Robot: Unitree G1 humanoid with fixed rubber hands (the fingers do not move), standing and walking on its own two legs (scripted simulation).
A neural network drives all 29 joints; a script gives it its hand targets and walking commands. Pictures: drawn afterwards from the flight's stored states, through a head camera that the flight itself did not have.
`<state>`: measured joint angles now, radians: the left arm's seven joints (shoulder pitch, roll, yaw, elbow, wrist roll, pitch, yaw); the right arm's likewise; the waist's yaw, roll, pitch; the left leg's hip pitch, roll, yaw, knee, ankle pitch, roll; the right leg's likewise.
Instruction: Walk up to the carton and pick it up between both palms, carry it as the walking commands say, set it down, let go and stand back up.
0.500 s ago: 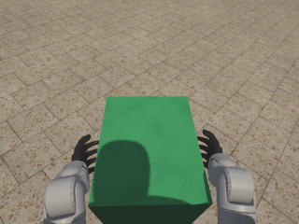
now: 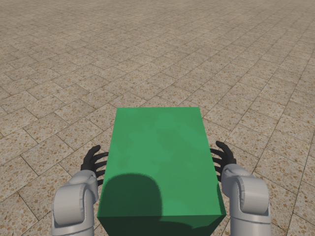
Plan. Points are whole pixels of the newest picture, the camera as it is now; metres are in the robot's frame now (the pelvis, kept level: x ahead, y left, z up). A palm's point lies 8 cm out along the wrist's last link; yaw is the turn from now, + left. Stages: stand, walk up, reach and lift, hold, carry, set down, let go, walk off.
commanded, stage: carry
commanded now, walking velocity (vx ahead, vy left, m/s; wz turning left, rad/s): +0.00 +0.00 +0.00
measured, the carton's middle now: (158, 174) +0.30 -0.01 +0.02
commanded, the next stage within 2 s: hold in 1.48 s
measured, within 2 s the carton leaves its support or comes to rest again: neither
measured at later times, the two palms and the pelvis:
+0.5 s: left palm (65, 190) +0.23 +0.20 +0.08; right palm (208, 180) +0.24 -0.11 +0.09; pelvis -0.03 +0.04 +0.00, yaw +0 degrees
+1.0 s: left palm (79, 196) +0.21 +0.17 +0.08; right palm (225, 188) +0.22 -0.15 +0.08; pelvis -0.04 +0.01 +0.00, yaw +1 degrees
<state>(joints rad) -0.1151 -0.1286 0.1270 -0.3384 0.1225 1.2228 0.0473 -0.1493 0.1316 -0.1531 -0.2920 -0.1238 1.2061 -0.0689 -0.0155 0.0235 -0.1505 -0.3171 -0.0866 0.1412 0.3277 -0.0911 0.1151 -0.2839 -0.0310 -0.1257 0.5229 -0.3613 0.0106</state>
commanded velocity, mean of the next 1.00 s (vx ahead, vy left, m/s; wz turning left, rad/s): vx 0.00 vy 0.00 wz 0.00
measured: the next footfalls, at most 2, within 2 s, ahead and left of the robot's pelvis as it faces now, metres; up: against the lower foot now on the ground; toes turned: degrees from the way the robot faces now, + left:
left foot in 0.24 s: +0.05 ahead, +0.12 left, +0.00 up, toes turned -4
right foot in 0.52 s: -0.01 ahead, -0.10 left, +0.00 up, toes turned +0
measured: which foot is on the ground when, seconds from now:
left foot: down 0.00-0.10, up 0.12-0.22, down 0.24-1.00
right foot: down 0.00-0.28, up 0.30-0.50, down 0.52-1.00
